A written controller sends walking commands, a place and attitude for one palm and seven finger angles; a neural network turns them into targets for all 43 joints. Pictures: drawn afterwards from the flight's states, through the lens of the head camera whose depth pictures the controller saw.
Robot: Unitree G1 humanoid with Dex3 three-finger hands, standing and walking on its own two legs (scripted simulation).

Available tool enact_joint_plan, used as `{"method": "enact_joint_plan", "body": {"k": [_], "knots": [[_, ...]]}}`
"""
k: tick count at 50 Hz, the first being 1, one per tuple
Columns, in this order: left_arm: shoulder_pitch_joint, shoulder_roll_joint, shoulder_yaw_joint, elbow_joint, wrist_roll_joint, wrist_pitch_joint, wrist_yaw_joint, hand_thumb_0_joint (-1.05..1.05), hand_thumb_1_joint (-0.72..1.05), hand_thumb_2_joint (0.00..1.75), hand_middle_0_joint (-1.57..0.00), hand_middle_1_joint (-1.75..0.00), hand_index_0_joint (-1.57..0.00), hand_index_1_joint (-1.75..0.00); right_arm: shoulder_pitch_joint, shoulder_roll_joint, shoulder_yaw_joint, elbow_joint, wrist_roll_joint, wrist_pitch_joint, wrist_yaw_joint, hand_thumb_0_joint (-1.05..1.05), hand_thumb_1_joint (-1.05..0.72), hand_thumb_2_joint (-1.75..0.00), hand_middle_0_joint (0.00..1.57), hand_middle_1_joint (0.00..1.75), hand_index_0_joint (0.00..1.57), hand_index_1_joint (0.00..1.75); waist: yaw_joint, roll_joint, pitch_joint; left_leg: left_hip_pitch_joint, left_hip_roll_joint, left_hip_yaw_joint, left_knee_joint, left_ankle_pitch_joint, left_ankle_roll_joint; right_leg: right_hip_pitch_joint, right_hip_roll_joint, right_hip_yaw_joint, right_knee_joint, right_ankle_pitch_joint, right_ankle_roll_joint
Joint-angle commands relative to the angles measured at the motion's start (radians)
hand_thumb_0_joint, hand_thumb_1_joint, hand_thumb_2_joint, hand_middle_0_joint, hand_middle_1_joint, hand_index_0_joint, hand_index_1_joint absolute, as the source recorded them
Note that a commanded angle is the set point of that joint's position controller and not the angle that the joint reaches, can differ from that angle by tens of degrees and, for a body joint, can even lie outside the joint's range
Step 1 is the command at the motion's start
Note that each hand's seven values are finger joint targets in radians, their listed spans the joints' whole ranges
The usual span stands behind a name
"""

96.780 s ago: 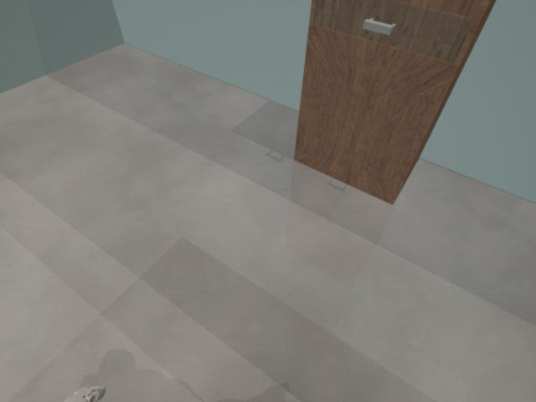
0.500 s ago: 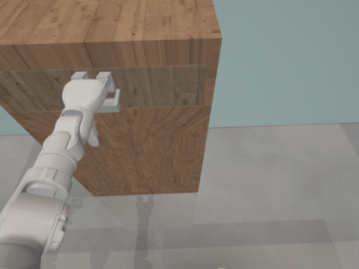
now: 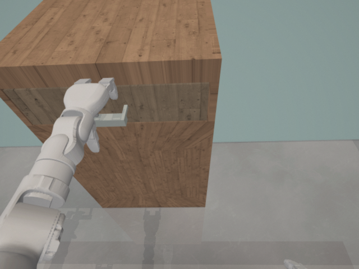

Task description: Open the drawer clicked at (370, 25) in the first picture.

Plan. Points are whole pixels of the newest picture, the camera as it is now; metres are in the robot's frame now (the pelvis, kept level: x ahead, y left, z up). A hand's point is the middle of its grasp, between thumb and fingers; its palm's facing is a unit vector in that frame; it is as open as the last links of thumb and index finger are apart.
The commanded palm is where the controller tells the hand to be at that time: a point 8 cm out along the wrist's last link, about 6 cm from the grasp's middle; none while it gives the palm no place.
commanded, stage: re-aim the fingers above the handle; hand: left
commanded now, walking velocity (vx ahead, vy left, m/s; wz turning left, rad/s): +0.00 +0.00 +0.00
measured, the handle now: (109, 114) +0.50 +0.22 +0.05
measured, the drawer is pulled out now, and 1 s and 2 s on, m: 0.00 0.00 0.00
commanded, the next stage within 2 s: none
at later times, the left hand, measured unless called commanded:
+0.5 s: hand (102, 111) +0.45 +0.21 +0.10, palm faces -0.03 -0.01 -1.00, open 13.9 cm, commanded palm +0.43 +0.22 +0.16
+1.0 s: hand (93, 113) +0.44 +0.22 +0.11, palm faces +0.00 -0.02 -1.00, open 13.9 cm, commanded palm +0.42 +0.24 +0.16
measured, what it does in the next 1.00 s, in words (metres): stands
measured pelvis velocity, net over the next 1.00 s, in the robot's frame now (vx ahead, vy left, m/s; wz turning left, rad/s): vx -0.01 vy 0.01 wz -0.01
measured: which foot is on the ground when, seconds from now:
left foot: down 0.00-1.00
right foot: down 0.00-1.00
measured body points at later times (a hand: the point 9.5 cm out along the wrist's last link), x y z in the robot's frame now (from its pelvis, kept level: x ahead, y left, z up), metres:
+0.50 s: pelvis -0.01 +0.00 +0.00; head +0.04 -0.03 +0.45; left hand +0.45 +0.20 +0.16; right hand +0.06 -0.26 -0.14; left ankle -0.04 +0.13 -0.73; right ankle -0.01 -0.12 -0.73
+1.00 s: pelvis -0.01 +0.01 +0.00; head +0.04 -0.01 +0.45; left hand +0.44 +0.22 +0.16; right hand +0.08 -0.26 -0.13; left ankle -0.04 +0.13 -0.73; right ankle -0.01 -0.12 -0.73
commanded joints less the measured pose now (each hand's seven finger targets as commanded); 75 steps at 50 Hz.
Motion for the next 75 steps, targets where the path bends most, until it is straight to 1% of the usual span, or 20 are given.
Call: {"method": "enact_joint_plan", "body": {"k": [1,4,7,10,16,21,25,27,32,38,46,48,49,51,53,57,59,62,67,75], "knots": [[-0.474,0.273,0.128,-0.224,-0.001,-0.059,0.056,0.0,-0.5,0.3,-0.3,-1.2,-0.3,-1.2,0.01,-0.125,-0.048,-0.09,-0.008,-0.039,-0.019,0.0,-0.9,-0.9,0.2,0.3,0.2,0.3,-0.012,-0.065,-0.332,0.094,-0.051,0.012,-0.014,0.399,0.043,0.213,0.039,0.009,-0.027,0.373,-0.03],[-0.524,0.254,0.114,-0.203,0.008,-0.074,0.095,0.0,-0.5,0.3,-0.3,-1.2,-0.3,-1.2,0.019,-0.115,-0.05,-0.07,-0.01,-0.049,-0.02,0.0,-0.9,-0.9,0.2,0.3,0.2,0.3,-0.026,-0.049,-0.336,0.094,-0.055,0.012,-0.006,0.388,0.042,0.186,0.04,0.007,-0.02,0.365,-0.028],[-0.543,0.275,0.133,-0.226,0.015,-0.077,0.128,0.0,-0.5,0.3,-0.3,-1.2,-0.3,-1.2,0.03,-0.114,-0.058,-0.062,-0.014,-0.058,-0.013,0.0,-0.9,-0.9,0.2,0.3,0.2,0.3,-0.013,0.018,-0.411,0.126,-0.056,0.01,0.002,0.43,0.037,0.201,0.044,0.008,-0.009,0.382,-0.034],[-0.534,0.215,0.087,-0.147,0.015,-0.043,0.136,0.0,-0.5,0.3,-0.3,-1.2,-0.3,-1.2,0.029,-0.117,-0.056,-0.05,-0.011,-0.055,-0.008,0.0,-0.9,-0.9,0.2,0.3,0.2,0.3,-0.036,-0.042,-0.362,0.104,-0.053,0.011,-0.004,0.397,0.038,0.175,0.045,0.0,-0.017,0.364,-0.029],[-0.529,0.239,0.092,-0.044,0.021,-0.015,0.1,0.0,-0.5,0.3,-0.3,-1.2,-0.3,-1.2,0.034,-0.132,-0.048,-0.052,-0.007,-0.048,-0.018,0.0,-0.9,-0.9,0.2,0.3,0.2,0.3,-0.04,-0.088,-0.319,0.058,-0.05,0.013,-0.026,0.328,0.042,0.179,0.04,0.002,-0.036,0.309,-0.027],[-0.505,0.29,0.147,-0.088,0.016,-0.065,0.092,0.0,-0.5,0.3,-0.3,-1.2,-0.3,-1.2,0.053,-0.129,-0.053,-0.07,-0.013,-0.051,-0.02,0.0,-0.9,-0.9,0.2,0.3,0.2,0.3,-0.011,-0.066,-0.386,0.065,-0.05,0.01,-0.021,0.372,0.042,0.224,0.042,0.007,-0.018,0.345,-0.032],[-0.498,0.315,0.173,-0.047,0.029,-0.066,0.126,0.0,-0.5,0.3,-0.3,-1.2,-0.3,-1.2,0.06,-0.131,-0.052,-0.056,-0.011,-0.054,-0.017,0.0,-0.9,-0.9,0.2,0.3,0.2,0.3,-0.014,-0.082,-0.327,0.028,-0.044,0.016,-0.029,0.33,0.039,0.184,0.044,0.005,-0.022,0.31,-0.028],[-0.505,0.325,0.181,-0.091,0.034,-0.068,0.141,0.0,-0.5,0.3,-0.3,-1.2,-0.3,-1.2,0.057,-0.128,-0.056,-0.063,-0.012,-0.057,-0.013,0.0,-0.9,-0.9,0.2,0.3,0.2,0.3,0.0,-0.035,-0.387,0.047,-0.046,0.018,-0.024,0.374,0.038,0.211,0.046,0.01,-0.01,0.342,-0.033],[-0.51,0.335,0.186,-0.083,0.035,-0.039,0.158,0.0,-0.5,0.3,-0.3,-1.2,-0.3,-1.2,0.059,-0.135,-0.059,-0.054,-0.009,-0.058,-0.012,0.0,-0.9,-0.9,0.2,0.3,0.2,0.3,-0.012,-0.056,-0.378,0.052,-0.041,0.021,-0.031,0.373,0.04,0.211,0.046,0.007,-0.018,0.345,-0.028],[-0.533,0.266,0.108,-0.098,0.023,-0.038,0.113,0.0,-0.5,0.3,-0.3,-1.2,-0.3,-1.2,0.06,-0.138,-0.06,-0.054,-0.004,-0.063,-0.021,0.0,-0.9,-0.9,0.2,0.3,0.2,0.3,-0.043,-0.043,-0.345,0.087,-0.041,0.016,-0.03,0.349,0.045,0.164,0.047,0.005,-0.036,0.311,-0.027],[-0.481,0.278,0.138,-0.143,0.01,-0.072,0.104,0.0,-0.5,0.3,-0.3,-1.2,-0.3,-1.2,0.053,-0.131,-0.059,-0.064,-0.012,-0.06,-0.014,0.0,-0.9,-0.9,0.2,0.3,0.2,0.3,-0.015,-0.018,-0.368,0.106,-0.043,0.006,-0.013,0.436,0.038,0.177,0.05,-0.002,-0.02,0.35,-0.037],[-0.485,0.245,0.113,-0.114,0.017,-0.058,0.113,0.0,-0.5,0.3,-0.3,-1.2,-0.3,-1.2,0.047,-0.128,-0.057,-0.058,-0.009,-0.057,-0.008,0.0,-0.9,-0.9,0.2,0.3,0.2,0.3,-0.022,-0.027,-0.323,0.094,-0.038,0.002,-0.016,0.421,0.033,0.139,0.053,-0.01,-0.017,0.326,-0.036],[-0.491,0.249,0.118,-0.134,0.019,-0.054,0.118,0.0,-0.5,0.3,-0.3,-1.2,-0.3,-1.2,0.045,-0.129,-0.059,-0.058,-0.009,-0.059,-0.005,0.0,-0.9,-0.9,0.2,0.3,0.2,0.3,-0.016,-0.012,-0.345,0.109,-0.035,0.003,-0.013,0.437,0.032,0.137,0.053,-0.009,-0.013,0.329,-0.037],[-0.473,0.371,0.212,-0.097,0.031,-0.042,0.123,0.0,-0.5,0.3,-0.3,-1.2,-0.3,-1.2,0.045,-0.142,-0.055,-0.059,-0.013,-0.051,-0.011,0.0,-0.9,-0.9,0.2,0.3,0.2,0.3,0.001,-0.041,-0.362,0.076,-0.041,0.007,-0.017,0.424,0.032,0.19,0.051,-0.005,-0.013,0.338,-0.038],[-0.503,0.277,0.127,-0.092,0.031,-0.034,0.118,0.0,-0.5,0.3,-0.3,-1.2,-0.3,-1.2,0.036,-0.128,-0.051,-0.063,-0.009,-0.053,-0.01,0.0,-0.9,-0.9,0.2,0.3,0.2,0.3,-0.022,-0.031,-0.335,0.079,-0.039,0.008,-0.015,0.403,0.035,0.153,0.048,-0.007,-0.014,0.324,-0.034],[-0.543,0.243,0.094,-0.189,0.015,-0.055,0.097,0.0,-0.5,0.3,-0.3,-1.2,-0.3,-1.2,0.046,-0.129,-0.062,-0.076,-0.01,-0.06,-0.011,0.0,-0.9,-0.9,0.2,0.3,0.2,0.3,-0.031,-0.009,-0.403,0.145,-0.036,-0.004,-0.002,0.448,0.037,0.149,0.05,-0.003,-0.013,0.336,-0.034],[-0.526,0.21,0.071,-0.186,0.006,-0.055,0.088,0.0,-0.5,0.3,-0.3,-1.2,-0.3,-1.2,0.048,-0.127,-0.062,-0.072,-0.011,-0.059,-0.011,0.0,-0.9,-0.9,0.2,0.3,0.2,0.3,-0.042,-0.02,-0.376,0.153,-0.036,-0.005,0.004,0.454,0.038,0.129,0.052,-0.008,-0.018,0.338,-0.032],[-0.546,0.231,0.087,-0.12,0.003,-0.054,0.087,0.0,-0.5,0.3,-0.3,-1.2,-0.3,-1.2,0.052,-0.13,-0.055,-0.056,-0.008,-0.053,-0.013,0.0,-0.9,-0.9,0.2,0.3,0.2,0.3,-0.047,-0.051,-0.319,0.11,-0.039,-0.009,-0.007,0.384,0.036,0.11,0.051,-0.01,-0.025,0.294,-0.032],[-0.513,0.304,0.162,-0.135,0.023,-0.06,0.118,0.0,-0.5,0.3,-0.3,-1.2,-0.3,-1.2,0.051,-0.123,-0.055,-0.061,-0.016,-0.05,-0.008,0.0,-0.9,-0.9,0.2,0.3,0.2,0.3,-0.004,-0.018,-0.401,0.102,-0.043,-0.004,0.0,0.463,0.032,0.181,0.051,-0.006,0.0,0.362,-0.039],[-0.502,0.289,0.131,-0.086,0.027,-0.03,0.106,0.0,-0.5,0.3,-0.3,-1.2,-0.3,-1.2,0.043,-0.135,-0.052,-0.066,-0.008,-0.048,-0.013,0.0,-0.9,-0.9,0.2,0.3,0.2,0.3,-0.025,-0.066,-0.342,0.061,-0.039,0.013,-0.024,0.357,0.041,0.178,0.045,0.001,-0.025,0.319,-0.029]]}}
